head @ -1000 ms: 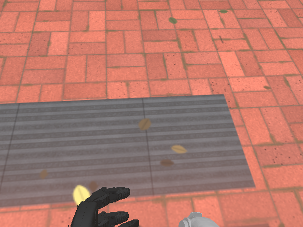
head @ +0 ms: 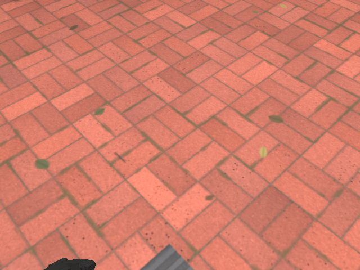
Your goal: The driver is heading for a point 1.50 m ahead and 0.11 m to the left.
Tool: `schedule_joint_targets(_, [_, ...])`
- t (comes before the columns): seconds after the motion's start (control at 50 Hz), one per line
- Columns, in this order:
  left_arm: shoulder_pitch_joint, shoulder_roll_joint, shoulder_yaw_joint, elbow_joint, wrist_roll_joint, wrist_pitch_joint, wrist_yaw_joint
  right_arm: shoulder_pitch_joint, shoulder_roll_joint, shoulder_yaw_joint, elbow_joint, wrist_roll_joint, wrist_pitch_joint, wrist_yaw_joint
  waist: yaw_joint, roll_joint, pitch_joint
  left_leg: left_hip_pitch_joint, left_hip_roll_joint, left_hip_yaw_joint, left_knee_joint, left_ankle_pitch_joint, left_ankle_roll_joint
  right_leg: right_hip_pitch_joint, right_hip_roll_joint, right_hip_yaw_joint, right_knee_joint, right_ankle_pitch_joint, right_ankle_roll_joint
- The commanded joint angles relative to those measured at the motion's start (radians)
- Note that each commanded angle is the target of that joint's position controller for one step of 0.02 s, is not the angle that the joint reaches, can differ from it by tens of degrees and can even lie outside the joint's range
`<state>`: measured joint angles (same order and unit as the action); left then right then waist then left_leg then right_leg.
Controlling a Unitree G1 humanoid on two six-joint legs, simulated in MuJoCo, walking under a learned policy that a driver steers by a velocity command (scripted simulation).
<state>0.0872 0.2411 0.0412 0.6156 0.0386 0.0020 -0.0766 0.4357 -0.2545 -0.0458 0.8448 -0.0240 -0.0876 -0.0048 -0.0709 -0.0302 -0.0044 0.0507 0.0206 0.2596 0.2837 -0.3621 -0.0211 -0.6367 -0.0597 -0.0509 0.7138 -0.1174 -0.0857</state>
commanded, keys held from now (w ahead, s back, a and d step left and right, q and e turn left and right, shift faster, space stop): w+e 0.08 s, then w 0.22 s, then w+q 0.70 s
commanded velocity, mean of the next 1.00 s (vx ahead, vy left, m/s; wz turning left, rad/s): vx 0.50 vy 0.00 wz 0.10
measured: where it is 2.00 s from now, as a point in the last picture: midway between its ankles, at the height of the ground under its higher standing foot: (149, 137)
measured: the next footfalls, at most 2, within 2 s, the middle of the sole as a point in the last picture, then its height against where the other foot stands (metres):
right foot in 0.06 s outside the picture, level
left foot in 0.62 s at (166, 256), level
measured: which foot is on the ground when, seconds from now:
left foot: down 0.00-0.06, up 0.08-0.60, down 0.62-1.00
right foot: up 0.00-0.04, down 0.06-0.64, up 0.66-1.00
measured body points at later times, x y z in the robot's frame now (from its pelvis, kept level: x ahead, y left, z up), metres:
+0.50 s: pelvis +0.28 -0.04 +0.00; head +0.30 -0.05 +0.45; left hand +0.32 +0.22 -0.12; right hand +0.41 -0.29 -0.11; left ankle +0.47 +0.07 -0.69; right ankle +0.16 -0.09 -0.73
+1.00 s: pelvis +0.58 -0.01 +0.01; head +0.60 +0.00 +0.46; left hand +0.73 +0.25 -0.09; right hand +0.63 -0.29 -0.11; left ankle +0.50 +0.04 -0.73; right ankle +0.77 -0.16 -0.68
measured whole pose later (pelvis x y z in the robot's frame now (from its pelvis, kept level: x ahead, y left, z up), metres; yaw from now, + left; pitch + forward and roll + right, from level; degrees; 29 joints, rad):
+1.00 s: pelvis +0.58 -0.01 +0.01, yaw +11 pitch +2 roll +1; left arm 0.11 0.26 0.01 0.68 0.04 -0.03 -0.02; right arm 0.42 -0.27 -0.07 0.81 0.00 -0.04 0.01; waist -0.07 -0.03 0.02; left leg -0.09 -0.15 -0.13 0.31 -0.24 0.11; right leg -0.67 -0.10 0.06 0.74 -0.06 0.05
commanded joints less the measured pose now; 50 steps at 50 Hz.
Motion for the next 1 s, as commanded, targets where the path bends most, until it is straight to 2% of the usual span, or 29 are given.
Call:
schedule_joint_targets(0.02, [-0.052, 0.069, 0.023, -0.086, 0.007, -0.017, 0.006, 0.013, -0.192, -0.045, -0.031, 0.002, 0.01, -0.013, 0.041, 0.137, 0.044, -0.01, 0.259, -0.043, 0.084, 0.869, 0.114, 0.118, 0.09, -0.091, -0.07, -0.133, -0.055])
schedule_joint_targets(0.04, [0.041, 0.084, 0.033, -0.063, 0.012, -0.023, 0.014, 0.011, -0.21, -0.048, -0.028, 0.002, 0.019, -0.016, 0.086, 0.139, -0.013, -0.005, 0.255, -0.02, 0.241, 0.993, 0.11, 0.225, 0.139, -0.099, -0.102, -0.172, -0.078])
schedule_joint_targets(0.06, [0.218, 0.108, 0.051, -0.007, 0.02, -0.032, 0.026, 0.008, -0.209, -0.046, -0.036, 0.004, 0.027, -0.019, 0.165, 0.098, -0.116, -0.087, 0.228, 0.008, 0.474, 0.943, 0.089, 0.454, 0.177, -0.087, -0.167, -0.138, -0.106])
schedule_joint_targets(0.08, [0.367, 0.189, 0.077, 0.015, 0.024, -0.036, 0.044, 0.021, -0.153, -0.031, -0.079, -0.001, 0.027, -0.014, 0.212, -0.021, -0.246, -0.317, 0.207, 0.006, 0.779, 0.549, 0.06, 0.722, -0.023, 0.188, -0.193, -0.295, -0.153])
schedule_joint_targets(0.1, [0.315, 0.3, 0.098, -0.012, 0.0, -0.033, 0.059, 0.023, -0.061, -0.01, -0.161, 0.001, 0.022, 0.008, 0.137, -0.24, -0.303, -0.735, 0.002, -0.087, 1.096, -0.217, 0.006, 0.943, -0.287, 0.758, -0.343, -0.292, -0.294])
schedule_joint_targets(0.12, [0.361, 0.264, 0.096, -0.012, -0.022, -0.022, 0.07, -0.118, -0.13, -0.025, -0.182, -0.01, 0.016, 0.013, 0.215, -0.072, -0.28, -0.85, 0.012, -0.257, 1.143, -0.133, 0.017, 0.933, -0.28, 0.799, -0.426, -0.206, -0.281])
schedule_joint_targets(0.14, [0.322, 0.226, 0.083, 0.016, -0.019, -0.022, 0.082, -0.158, -0.109, -0.018, -0.195, 0.01, 0.01, 0.016, 0.174, -0.05, -0.153, -0.876, 0.06, -0.261, 1.118, -0.023, 0.026, 0.83, -0.26, 0.606, -0.405, -0.041, -0.255])
schedule_joint_targets(0.16, [0.286, 0.172, 0.065, 0.028, -0.022, -0.029, 0.083, -0.135, -0.093, -0.009, -0.178, 0.008, 0.003, 0.013, 0.124, 0.009, -0.09, -0.8, 0.09, -0.262, 1.021, 0.032, 0.028, 0.684, -0.216, 0.495, -0.408, 0.123, -0.216])
schedule_joint_targets(0.2, [0.213, 0.112, 0.039, 0.03, -0.03, -0.047, 0.078, -0.061, -0.085, -0.004, -0.14, -0.018, 0.031, 0.017, 0.041, 0.004, -0.056, -0.648, 0.119, -0.27, 0.914, 0.036, 0.018, 0.505, -0.135, 0.343, -0.448, 0.23, -0.166])
schedule_joint_targets(0.22, [0.213, 0.101, 0.032, 0.038, -0.031, -0.059, 0.073, -0.044, -0.085, -0.005, -0.126, -0.024, 0.048, 0.021, 0.031, -0.008, -0.057, -0.614, 0.115, -0.263, 0.891, 0.036, 0.014, 0.47, -0.118, 0.312, -0.468, 0.257, -0.166])
schedule_joint_targets(0.26, [0.242, 0.117, 0.033, 0.067, -0.031, -0.072, 0.069, -0.063, -0.074, -0.004, -0.122, -0.021, 0.063, 0.029, 0.029, -0.009, -0.027, -0.633, 0.109, -0.25, 0.829, 0.086, 0.009, 0.446, -0.095, 0.269, -0.512, 0.256, -0.17])
schedule_joint_targets(0.3, [0.281, 0.13, 0.036, 0.091, -0.032, -0.076, 0.067, -0.144, -0.063, -0.002, -0.139, -0.016, 0.065, 0.032, 0.05, -0.009, 0.022, -0.695, 0.118, -0.246, 0.737, 0.176, 0.004, 0.458, -0.086, 0.247, -0.551, 0.232, -0.161])
schedule_joint_targets(0.36, [0.318, 0.129, 0.034, 0.117, -0.034, -0.082, 0.063, -0.239, -0.059, 0.0, -0.151, -0.007, 0.061, 0.036, 0.082, -0.02, 0.046, -0.751, 0.115, -0.244, 0.604, 0.3, 0.013, 0.536, -0.084, 0.191, -0.567, 0.258, -0.131])
schedule_joint_targets(0.42, [0.357, 0.13, 0.032, 0.142, -0.026, -0.091, 0.067, -0.326, -0.049, 0.003, -0.168, 0.001, 0.056, 0.042, 0.113, -0.019, 0.07, -0.77, 0.096, -0.241, 0.505, 0.374, 0.036, 0.608, -0.102, 0.139, -0.577, 0.293, -0.11])
schedule_joint_targets(0.5, [0.386, 0.131, 0.029, 0.175, -0.013, -0.093, 0.083, -0.413, -0.048, 0.004, -0.198, 0.001, 0.052, 0.056, 0.136, -0.012, 0.115, -0.772, 0.052, -0.223, 0.389, 0.357, 0.079, 0.705, -0.135, 0.074, -0.569, 0.357, -0.09])
schedule_joint_targets(0.54, [0.371, 0.138, 0.028, 0.186, -0.011, -0.093, 0.092, -0.404, -0.048, 0.002, -0.202, -0.003, 0.05, 0.059, 0.12, -0.016, 0.11, -0.699, 0.012, -0.188, 0.333, 0.299, 0.113, 0.734, -0.145, 0.035, -0.516, 0.519, -0.07])
schedule_joint_targets(0.56, [0.358, 0.15, 0.028, 0.189, -0.01, -0.094, 0.096, -0.372, -0.052, -0.001, -0.195, -0.003, 0.05, 0.056, 0.104, -0.029, 0.084, -0.628, -0.023, -0.16, 0.32, 0.255, 0.134, 0.746, -0.145, 0.014, -0.455, 0.697, -0.057])
schedule_joint_targets(0.6, [0.342, 0.183, 0.034, 0.197, 0.0, -0.086, 0.103, -0.205, -0.086, -0.02, -0.152, -0.007, 0.046, 0.045, 0.031, -0.051, -0.02, -0.442, -0.104, -0.123, 0.292, 0.163, 0.18, 0.771, -0.136, -0.023, -0.198, 0.968, -0.033])
schedule_joint_targets(0.62, [0.328, 0.192, 0.034, 0.19, -0.004, -0.082, 0.108, -0.048, -0.116, -0.036, -0.109, -0.019, 0.037, 0.037, -0.043, -0.028, -0.106, -0.223, -0.107, -0.16, 0.234, 0.192, 0.214, 0.668, -0.114, -0.059, 0.03, 0.872, -0.015])
schedule_joint_targets(0.64, [0.342, 0.151, 0.017, 0.147, -0.022, -0.088, 0.108, 0.085, -0.221, -0.068, -0.094, -0.035, 0.036, 0.024, -0.083, 0.09, -0.229, 0.06, 0.111, -0.466, 0.216, 0.1, 0.303, 0.4, -0.052, -0.096, 0.373, 0.526, 0.015])
schedule_joint_targets(0.66, [0.365, 0.114, 0.015, 0.112, -0.033, -0.095, 0.09, 0.059, -0.272, -0.085, -0.101, -0.002, 0.044, 0.023, -0.02, 0.339, -0.327, 0.262, 0.332, -1.026, 0.066, 0.199, 0.452, 0.062, 0.185, -0.029, 0.723, -0.356, 0.063])
schedule_joint_targets(0.68, [0.292, 0.145, 0.016, 0.098, -0.007, -0.097, 0.087, 0.001, -0.248, -0.082, -0.106, 0.026, 0.049, 0.028, -0.019, 0.155, -0.269, 0.236, 0.299, -0.978, 0.041, 0.203, 0.436, -0.057, 0.113, 0.131, 0.772, -0.315, 0.048])
schedule_joint_targets(0.7, [0.227, 0.137, 0.008, 0.078, -0.015, -0.109, 0.081, -0.045, -0.206, -0.072, -0.11, 0.026, 0.052, 0.022, -0.009, 0.082, -0.148, 0.101, 0.283, -0.832, 0.028, 0.233, 0.409, -0.079, 0.059, 0.131, 0.721, -0.242, 0.049])
schedule_joint_targets(0.72, [0.208, 0.125, 0.004, 0.072, -0.016, -0.114, 0.077, -0.074, -0.159, -0.058, -0.103, 0.019, 0.054, 0.019, 0.029, 0.01, -0.055, -0.041, 0.238, -0.743, 0.0, 0.305, 0.364, -0.047, 0.02, 0.118, 0.62, -0.208, 0.049])
schedule_joint_targets(0.76, [0.221, 0.111, -0.002, 0.067, 0.008, -0.079, 0.075, -0.112, -0.124, -0.044, -0.101, 0.021, 0.047, 0.016, 0.087, 0.016, -0.004, -0.204, 0.159, -0.629, -0.036, 0.396, 0.319, 0.042, -0.013, 0.113, 0.51, -0.212, 0.075])
schedule_joint_targets(0.82, [0.22, 0.093, -0.009, 0.06, 0.015, -0.043, 0.07, -0.095, -0.153, -0.05, -0.096, 0.022, 0.03, 0.019, 0.102, 0.053, -0.002, -0.281, 0.106, -0.559, -0.073, 0.44, 0.32, 0.055, -0.021, 0.082, 0.398, -0.183, 0.107])
schedule_joint_targets(0.88, [0.088, 0.088, -0.013, 0.019, 0.011, -0.041, 0.067, -0.058, -0.165, -0.055, -0.089, 0.024, 0.03, 0.018, 0.069, 0.07, 0.038, -0.295, 0.071, -0.541, -0.102, 0.397, 0.295, 0.006, -0.03, 0.066, 0.226, -0.045, 0.135])
schedule_joint_targets(0.94, [-0.019, 0.082, -0.018, -0.006, 0.003, -0.045, 0.063, -0.008, -0.169, -0.061, -0.081, 0.027, 0.032, 0.018, 0.02, 0.088, 0.035, -0.236, 0.051, -0.546, -0.07, 0.411, 0.258, -0.003, -0.013, 0.065, 0.069, 0.083, 0.143])
schedule_joint_targets(1.0, [-0.108, 0.086, -0.021, -0.031, -0.005, -0.055, 0.059, 0.04, -0.178, -0.065, -0.078, 0.017, 0.037, 0.012, -0.022, 0.09, 0.031, -0.156, 0.063, -0.581, -0.013, 0.478, 0.249, -0.006, 0.015, 0.065, -0.03, 0.104, 0.139])
Velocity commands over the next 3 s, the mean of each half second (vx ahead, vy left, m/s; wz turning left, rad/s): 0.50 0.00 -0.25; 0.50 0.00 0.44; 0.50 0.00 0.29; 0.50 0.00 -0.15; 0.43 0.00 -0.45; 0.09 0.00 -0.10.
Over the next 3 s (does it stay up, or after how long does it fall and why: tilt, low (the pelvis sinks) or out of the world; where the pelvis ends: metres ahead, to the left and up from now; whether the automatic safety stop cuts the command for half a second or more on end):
stays up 1.45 0.15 0.00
